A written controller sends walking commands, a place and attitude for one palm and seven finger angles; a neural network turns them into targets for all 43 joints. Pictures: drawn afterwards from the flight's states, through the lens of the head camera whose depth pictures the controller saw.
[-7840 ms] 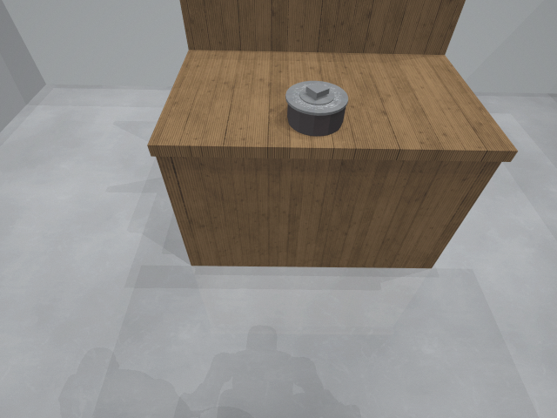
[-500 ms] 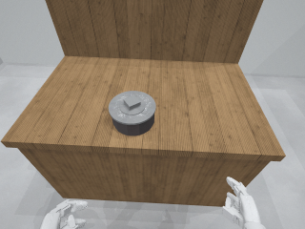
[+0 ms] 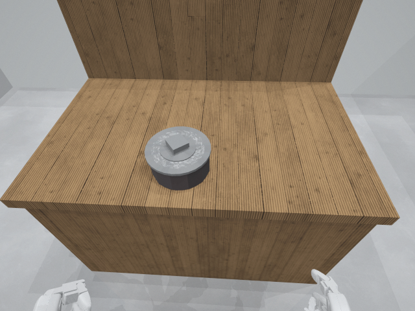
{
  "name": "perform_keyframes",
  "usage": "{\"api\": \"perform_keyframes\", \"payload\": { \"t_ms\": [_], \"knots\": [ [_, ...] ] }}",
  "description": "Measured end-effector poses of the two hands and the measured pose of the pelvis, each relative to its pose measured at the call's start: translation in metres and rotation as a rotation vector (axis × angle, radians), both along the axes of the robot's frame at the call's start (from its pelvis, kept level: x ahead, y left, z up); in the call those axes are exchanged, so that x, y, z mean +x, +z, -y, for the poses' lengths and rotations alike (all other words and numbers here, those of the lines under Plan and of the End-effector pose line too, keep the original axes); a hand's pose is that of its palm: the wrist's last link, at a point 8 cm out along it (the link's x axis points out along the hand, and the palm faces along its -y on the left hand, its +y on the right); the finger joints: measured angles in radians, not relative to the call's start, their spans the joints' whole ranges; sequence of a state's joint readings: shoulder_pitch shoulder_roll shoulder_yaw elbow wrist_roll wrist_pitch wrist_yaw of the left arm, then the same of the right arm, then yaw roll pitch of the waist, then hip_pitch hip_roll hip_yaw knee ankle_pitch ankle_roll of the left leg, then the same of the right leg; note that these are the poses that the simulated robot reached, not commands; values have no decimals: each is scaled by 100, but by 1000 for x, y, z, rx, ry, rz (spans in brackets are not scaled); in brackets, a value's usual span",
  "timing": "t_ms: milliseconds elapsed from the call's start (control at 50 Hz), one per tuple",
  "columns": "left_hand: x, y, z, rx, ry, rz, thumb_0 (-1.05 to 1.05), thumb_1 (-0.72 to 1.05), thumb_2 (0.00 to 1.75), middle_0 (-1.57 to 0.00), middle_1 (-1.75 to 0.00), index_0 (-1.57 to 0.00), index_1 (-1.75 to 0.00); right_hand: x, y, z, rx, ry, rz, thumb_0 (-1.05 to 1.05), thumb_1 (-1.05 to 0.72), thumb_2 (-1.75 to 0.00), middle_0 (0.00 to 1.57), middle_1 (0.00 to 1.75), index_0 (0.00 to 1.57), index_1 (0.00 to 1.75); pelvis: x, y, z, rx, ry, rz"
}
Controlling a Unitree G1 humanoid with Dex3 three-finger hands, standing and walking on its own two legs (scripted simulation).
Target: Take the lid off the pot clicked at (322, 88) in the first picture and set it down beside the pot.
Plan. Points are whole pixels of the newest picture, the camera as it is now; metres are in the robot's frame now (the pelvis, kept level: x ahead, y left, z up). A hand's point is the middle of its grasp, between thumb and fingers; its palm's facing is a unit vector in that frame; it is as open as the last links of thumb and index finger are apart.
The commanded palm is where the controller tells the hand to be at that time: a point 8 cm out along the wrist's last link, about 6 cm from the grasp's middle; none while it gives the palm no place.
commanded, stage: raise the hand higher, near the body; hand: left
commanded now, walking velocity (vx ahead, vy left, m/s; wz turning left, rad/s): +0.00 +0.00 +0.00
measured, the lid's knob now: (177, 143) +0.52 +0.14 +0.00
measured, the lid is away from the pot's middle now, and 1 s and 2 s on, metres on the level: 0.00 0.00 0.00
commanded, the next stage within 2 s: reach forward and open the fingers in 0.60 s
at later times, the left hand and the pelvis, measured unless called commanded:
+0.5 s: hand (68, 268) +0.17 +0.25 +0.06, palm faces +0.29 -0.88 -0.39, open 3.1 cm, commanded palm +0.12 +0.28 +0.10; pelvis +0.02 +0.01 +0.01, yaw +0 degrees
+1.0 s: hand (43, 256) +0.18 +0.28 +0.08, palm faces -0.21 -0.10 -0.97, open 2.9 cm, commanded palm +0.18 +0.28 +0.13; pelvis +0.00 +0.01 +0.00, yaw -1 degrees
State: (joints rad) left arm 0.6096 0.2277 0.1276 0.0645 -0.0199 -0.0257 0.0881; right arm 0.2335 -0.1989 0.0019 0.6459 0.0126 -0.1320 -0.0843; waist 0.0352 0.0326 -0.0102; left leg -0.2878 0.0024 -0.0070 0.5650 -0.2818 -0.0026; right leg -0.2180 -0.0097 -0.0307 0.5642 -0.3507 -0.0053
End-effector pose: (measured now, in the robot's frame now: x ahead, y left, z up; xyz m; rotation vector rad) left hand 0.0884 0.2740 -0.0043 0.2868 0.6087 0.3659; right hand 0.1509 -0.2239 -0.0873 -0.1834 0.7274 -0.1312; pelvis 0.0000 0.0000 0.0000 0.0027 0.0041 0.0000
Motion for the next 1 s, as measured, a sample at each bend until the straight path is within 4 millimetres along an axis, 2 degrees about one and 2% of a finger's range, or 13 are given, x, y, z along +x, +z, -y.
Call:
{"api": "perform_keyframes", "payload": {
  "t_ms": [240, 360, 540, 720, 800, 880, 940, 1000],
  "knots": [
    [20, 42, -5, 46, -37, 137, 1, 90, 90, -129, -149, -129, -149, 49, 22, -15, -1, 38, 115, 1, -90, -90, 20, 30, 21, 30, 14, 4, -8, 0, -1, 11],
    [31, 66, -8, 76, -61, 221, 1, 90, 90, -129, -149, -129, -149, 64, 30, -27, 11, 76, 147, 1, -90, -90, 20, 30, 21, 30, 19, 5, -11, 0, 1, 19],
    [47, 99, -11, 136, -97, 337, 1, 90, 90, -130, -149, -130, -149, 62, 27, -39, 33, 112, 122, 1, -90, -90, 21, 30, 21, 30, 20, 7, -13, 0, 0, 29],
    [60, 134, -11, 205, -134, 462, 1, 90, 90, -130, -149, -130, -149, 46, 19, -33, 35, 99, 74, 1, -90, -90, 21, 30, 21, 30, 17, 8, -11, 0, -6, 40],
    [70, 145, -5, 624, -317, 301, 1, 89, 89, -129, -149, -129, -149, 42, 12, -25, 24, 125, 9, 1, -90, -90, 21, 30, 21, 30, 11, 5, -10, 0, -13, 2],
    [76, 143, -5, 943, -496, 90, 1, 84, 89, -125, -145, -125, -145, 41, 4, -14, 37, 113, -57, 1, -90, -90, 21, 30, 21, 30, 5, 4, -8, 0, -29, -21],
    [79, 142, -9, 1057, -589, -29, 1, 77, 91, -122, -138, -122, -138, 43, 1, -8, 48, 96, -68, 1, -90, -90, 20, 30, 21, 30, 2, 4, -8, -2, -22, -23],
    [81, 139, -11, 1050, -652, -109, 1, 70, 94, -120, -128, -119, -128, 44, 0, -4, 57, 79, -57, 1, -90, -90, 20, 30, 20, 30, -1, 4, -8, -4, -9, -22]
  ]
}}
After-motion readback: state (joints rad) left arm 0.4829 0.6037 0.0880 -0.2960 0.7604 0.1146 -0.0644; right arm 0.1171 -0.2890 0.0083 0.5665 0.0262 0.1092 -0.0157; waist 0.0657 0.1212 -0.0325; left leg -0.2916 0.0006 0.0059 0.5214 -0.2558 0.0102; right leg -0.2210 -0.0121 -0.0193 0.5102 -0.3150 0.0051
